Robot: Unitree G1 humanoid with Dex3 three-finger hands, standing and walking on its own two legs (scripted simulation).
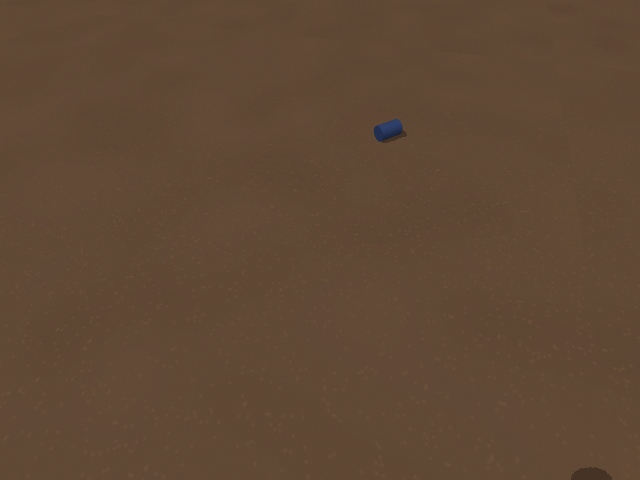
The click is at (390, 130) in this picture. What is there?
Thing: lying can
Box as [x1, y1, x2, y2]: [374, 119, 402, 140]
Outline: 399,120 394,119 375,126 375,137 378,140 382,140 399,134 402,130
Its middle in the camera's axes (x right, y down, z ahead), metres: +0.38 -0.63 +2.20
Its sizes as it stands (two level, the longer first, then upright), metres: 0.135 0.089 0.089
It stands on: the floor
